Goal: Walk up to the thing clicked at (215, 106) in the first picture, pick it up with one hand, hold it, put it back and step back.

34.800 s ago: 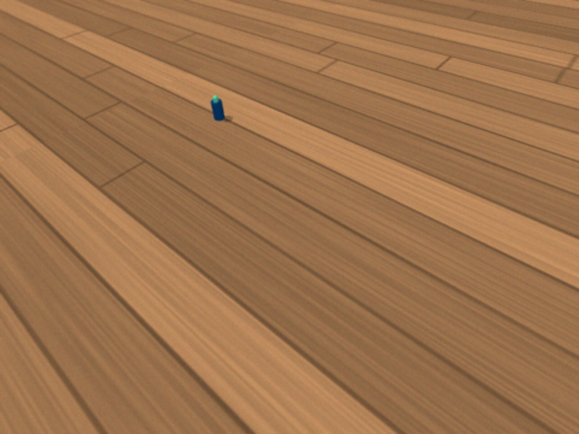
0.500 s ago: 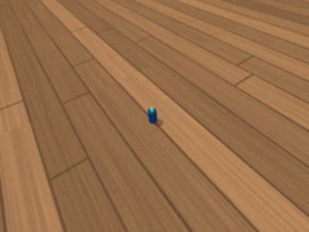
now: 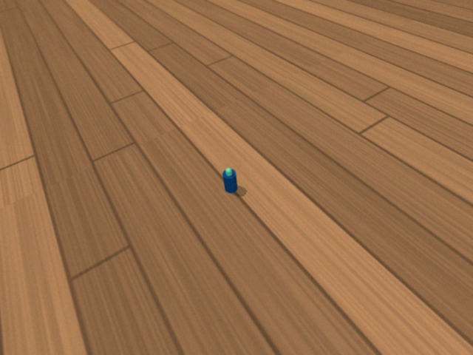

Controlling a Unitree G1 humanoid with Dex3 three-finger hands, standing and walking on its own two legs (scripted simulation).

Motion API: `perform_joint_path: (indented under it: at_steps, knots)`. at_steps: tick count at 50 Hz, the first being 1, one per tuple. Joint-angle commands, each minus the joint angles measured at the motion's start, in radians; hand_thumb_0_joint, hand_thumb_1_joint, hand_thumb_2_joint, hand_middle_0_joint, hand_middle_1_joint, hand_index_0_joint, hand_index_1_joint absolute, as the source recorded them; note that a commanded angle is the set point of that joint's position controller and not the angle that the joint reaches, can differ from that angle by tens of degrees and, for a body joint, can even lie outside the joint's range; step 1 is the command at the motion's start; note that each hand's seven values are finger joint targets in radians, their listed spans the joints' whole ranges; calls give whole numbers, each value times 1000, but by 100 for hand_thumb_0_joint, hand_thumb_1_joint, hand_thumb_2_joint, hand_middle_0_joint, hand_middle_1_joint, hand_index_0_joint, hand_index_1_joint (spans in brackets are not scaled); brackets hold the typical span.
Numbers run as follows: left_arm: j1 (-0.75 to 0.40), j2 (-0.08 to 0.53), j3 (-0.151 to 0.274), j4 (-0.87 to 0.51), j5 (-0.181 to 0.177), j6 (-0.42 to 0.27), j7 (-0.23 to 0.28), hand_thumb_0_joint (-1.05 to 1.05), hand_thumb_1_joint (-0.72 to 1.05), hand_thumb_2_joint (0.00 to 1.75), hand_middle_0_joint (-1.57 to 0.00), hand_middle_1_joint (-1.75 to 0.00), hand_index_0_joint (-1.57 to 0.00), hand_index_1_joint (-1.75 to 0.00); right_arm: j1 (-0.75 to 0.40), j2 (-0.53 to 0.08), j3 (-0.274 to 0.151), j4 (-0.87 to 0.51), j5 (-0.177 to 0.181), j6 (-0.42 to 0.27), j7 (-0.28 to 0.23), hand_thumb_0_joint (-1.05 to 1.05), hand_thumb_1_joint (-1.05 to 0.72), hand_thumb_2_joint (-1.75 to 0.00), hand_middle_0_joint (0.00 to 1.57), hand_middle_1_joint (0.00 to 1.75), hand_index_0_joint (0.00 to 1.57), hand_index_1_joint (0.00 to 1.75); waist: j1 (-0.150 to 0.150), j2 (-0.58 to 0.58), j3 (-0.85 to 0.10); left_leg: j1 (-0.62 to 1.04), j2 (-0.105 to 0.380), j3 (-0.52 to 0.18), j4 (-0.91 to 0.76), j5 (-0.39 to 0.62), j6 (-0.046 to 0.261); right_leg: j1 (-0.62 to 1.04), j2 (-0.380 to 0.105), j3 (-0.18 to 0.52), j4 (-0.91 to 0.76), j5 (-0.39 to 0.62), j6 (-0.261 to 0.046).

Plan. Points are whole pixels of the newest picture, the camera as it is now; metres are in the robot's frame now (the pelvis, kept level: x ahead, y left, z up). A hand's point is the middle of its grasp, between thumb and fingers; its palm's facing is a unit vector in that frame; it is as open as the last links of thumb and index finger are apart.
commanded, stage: step back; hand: left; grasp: from the side
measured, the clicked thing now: (229, 178) +1.07 +0.17 -0.68
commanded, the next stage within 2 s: stand in 0.36 s
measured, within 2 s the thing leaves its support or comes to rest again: neither
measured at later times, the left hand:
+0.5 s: hand out of the picture +0.11 +0.28 -0.14, palm faces +0.02 -0.94 -0.34, open 7.4 cm
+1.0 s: hand out of the picture +0.10 +0.27 -0.13, palm faces -0.04 -0.94 -0.34, open 7.4 cm
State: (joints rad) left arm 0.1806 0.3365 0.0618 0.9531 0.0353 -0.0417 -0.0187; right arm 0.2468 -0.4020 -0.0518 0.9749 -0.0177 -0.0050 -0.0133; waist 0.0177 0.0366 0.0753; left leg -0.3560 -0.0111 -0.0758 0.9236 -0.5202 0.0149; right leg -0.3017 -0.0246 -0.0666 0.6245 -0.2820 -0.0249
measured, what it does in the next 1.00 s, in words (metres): steps on the spot: left foot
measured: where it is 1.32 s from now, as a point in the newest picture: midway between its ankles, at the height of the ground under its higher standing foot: outside the picture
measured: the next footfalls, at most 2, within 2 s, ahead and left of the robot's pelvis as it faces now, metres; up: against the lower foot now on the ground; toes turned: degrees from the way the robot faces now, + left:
left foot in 0.16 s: +0.08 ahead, +0.15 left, +0.00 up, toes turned +1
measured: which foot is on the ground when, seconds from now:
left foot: up 0.00-0.14, down 0.16-1.00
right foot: down 0.00-1.00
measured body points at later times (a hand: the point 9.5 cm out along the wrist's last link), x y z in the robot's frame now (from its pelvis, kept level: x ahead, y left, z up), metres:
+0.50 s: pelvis +0.03 +0.02 +0.01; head +0.04 +0.03 +0.46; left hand +0.11 +0.33 -0.12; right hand +0.14 -0.27 -0.11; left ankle +0.04 +0.15 -0.73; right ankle +0.03 -0.11 -0.73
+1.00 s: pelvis +0.02 +0.01 +0.02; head +0.03 +0.01 +0.47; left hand +0.10 +0.32 -0.11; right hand +0.09 -0.29 -0.11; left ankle +0.04 +0.15 -0.73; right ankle +0.03 -0.11 -0.73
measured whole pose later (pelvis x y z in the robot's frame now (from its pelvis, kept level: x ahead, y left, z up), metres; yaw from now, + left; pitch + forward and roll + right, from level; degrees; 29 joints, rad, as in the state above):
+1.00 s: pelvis +0.02 +0.01 +0.02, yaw +0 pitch -3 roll +0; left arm 0.10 0.36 0.00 1.14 0.01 -0.02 -0.01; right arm 0.10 -0.35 -0.01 1.16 -0.01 -0.01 0.02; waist 0.00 0.00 0.06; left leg -0.14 0.04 0.02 0.33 -0.14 -0.03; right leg -0.13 -0.02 -0.03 0.34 -0.16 0.01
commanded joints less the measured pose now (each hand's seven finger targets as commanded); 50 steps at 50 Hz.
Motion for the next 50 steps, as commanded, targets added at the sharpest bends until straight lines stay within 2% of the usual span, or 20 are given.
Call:
perform_joint_path:
  at_steps: [1, 3, 5, 7, 8, 9, 10, 11, 12, 14, 15, 17, 18, 20, 24, 28, 36, 39, 42, 50]
  knots:
    - [-53, 305, 67, -63, -10, -32, 32, 0, 90, 90, -20, -30, -20, -30, 49, -149, -35, -31, -3, -13, -2, 0, -90, -90, 20, 30, 20, 30, -11, -161, -55, -35, 41, -15, -53, 66, -8, 45, -249, 278, -236, 182, -149]
    - [-74, 300, 60, -68, -10, -28, 36, 0, 90, 90, -20, -30, -20, -30, 25, -138, -32, -26, -2, -12, -2, 0, -90, -90, 20, 30, 20, 30, -14, -194, -73, 9, 45, 37, -161, 80, -14, 43, -251, 236, -204, 302, -153]
    - [-96, 293, 52, -69, -17, -20, 38, 0, 90, 90, -20, -30, -20, -30, 14, -135, -32, -15, -5, -13, -2, 0, -90, -90, 20, 30, 20, 30, -21, -201, -94, 68, 31, 87, -245, 138, -14, 36, -233, 178, -147, 409, -135]
    - [-102, 283, 47, -67, -26, -4, 39, 0, 90, 90, -20, -30, -20, -30, 20, -135, -36, 3, -7, -17, -5, 0, -90, -90, 20, 30, 20, 30, -36, -176, -107, 141, 9, 111, -405, 340, -5, 27, -198, 145, -55, 452, -93]
    - [-98, 265, 43, -68, -29, 2, 41, 0, 90, 90, -20, -30, -20, -30, 14, -151, -42, 7, -10, -20, -8, 0, -90, -90, 20, 30, 20, 30, -34, -141, -119, 168, 37, 70, -429, 456, 9, 21, -181, 136, -11, 430, -64]
    - [-78, 241, 34, -76, -32, 7, 41, 0, 90, 90, -20, -30, -20, -30, -7, -200, -54, -1, -16, -23, -12, 0, -90, -90, 20, 30, 20, 30, -22, -55, -153, 197, 130, -46, -432, 599, 47, -4, -133, 108, 51, 357, -32]
    - [-66, 218, 27, -66, -43, 14, 41, 0, 90, 90, -20, -30, -20, -30, -70, -235, -55, -17, -11, -27, -12, 0, -90, -90, 20, 30, 20, 30, 0, 36, -169, 151, 237, -181, -475, 596, 110, -2, -47, 62, 100, 149, 4]
    - [-72, 231, 31, -41, -49, 23, 45, 0, 90, 90, -20, -30, -20, -30, -139, -263, -51, -26, 1, -24, -9, 0, -90, -90, 20, 30, 20, 30, 9, 77, -145, 52, 282, -211, -483, 539, 178, 61, -1, 38, 108, -51, 3]
    - [-61, 228, 26, -20, -40, 24, 46, 0, 90, 90, -20, -30, -20, -30, -180, -239, -46, -21, -2, -21, -7, 0, -90, -90, 20, 30, 20, 30, 21, 70, -122, 6, 278, -190, -478, 508, 175, 114, -8, 52, 54, -99, -1]
    - [-49, 241, 28, -4, -32, 12, 41, 0, 90, 90, -20, -30, -20, -30, -198, -198, -27, -12, 1, -18, -6, 0, -90, -90, 20, 30, 20, 30, 29, 43, -155, 40, 195, -74, -427, 513, 94, 148, -56, 84, -47, 77, -15]
    - [-45, 261, 31, 5, -29, 6, 39, 0, 90, 90, -20, -30, -20, -30, -203, -185, -24, -12, 3, -17, -7, 0, -90, -90, 20, 30, 20, 30, 19, 32, -154, 37, 155, -45, -398, 504, 60, 149, -82, 116, -74, 181, -23]
    - [-79, 286, 33, 9, -31, 5, 38, 0, 90, 90, -20, -30, -20, -30, -179, -171, -21, 13, 6, -12, -5, 0, -90, -90, 20, 30, 20, 30, -6, -1, -159, 85, 125, -15, -382, 452, 31, 114, -132, 183, -108, 202, -45]
    - [-84, 224, 2, 40, -35, 8, 28, 0, 90, 90, -20, -30, -20, -30, -144, -161, -7, 28, 10, -23, 2, 0, -90, -90, 20, 30, 20, 30, -18, 10, -165, 147, 130, -42, -468, 420, 31, 105, -116, 159, -133, 139, -34]
    - [-94, 203, -10, 49, -38, 7, 23, 0, 90, 90, -20, -30, -20, -30, -192, -180, -7, 39, 3, -38, 8, 0, -90, -90, 20, 30, 20, 30, 0, 45, -152, 151, 173, -85, -519, 470, 38, 134, -75, 111, -135, 150, -7]
    - [-127, 234, -13, 81, -35, 5, 20, 0, 90, 90, -20, -30, -20, -30, -209, -163, 3, 55, 7, -41, 10, 0, -90, -90, 20, 30, 20, 30, -13, -4, -108, 189, 159, -50, -563, 507, 17, 150, -89, 123, -210, 190, -2]
    - [-140, 234, -22, 100, -32, 0, 17, 0, 90, 90, -20, -30, -20, -30, -221, -157, 3, 74, 12, -38, 13, 0, -90, -90, 20, 30, 20, 30, -19, -25, -87, 217, 148, -30, -601, 463, 6, 155, -103, 132, -284, 165, 1]
    - [-133, 225, -28, 126, -29, -9, 21, 0, 90, 90, -20, -30, -20, -30, -244, -154, 1, 89, 10, -35, 17, 0, -90, -90, 20, 30, 20, 30, -18, -25, -130, 278, 149, -4, -623, 487, 1, 190, -115, 130, -332, 214, 11]
    - [-142, 230, -27, 129, -28, -3, 19, 0, 90, 90, -20, -30, -20, -30, -235, -153, 4, 102, 9, -31, 17, 0, -90, -90, 20, 30, 20, 30, -18, -22, -78, 236, 140, -7, -654, 367, -10, 158, -110, 139, -366, 100, 12]
    - [-135, 241, -27, 129, -24, -2, 20, 0, 90, 90, -20, -30, -20, -30, -229, -147, 3, 103, 7, -27, 21, 0, -90, -90, 20, 30, 20, 30, -18, -45, -66, 223, 134, -3, -659, 344, -10, 144, -112, 145, -383, 30, 10]
    - [-128, 237, -28, 124, -28, -5, 20, 0, 90, 90, -20, -30, -20, -30, -208, -146, 9, 114, 6, -33, 19, 0, -90, -90, 20, 30, 20, 30, -17, -40, -106, 241, 147, -4, -658, 432, -12, 178, -113, 136, -358, 157, 10]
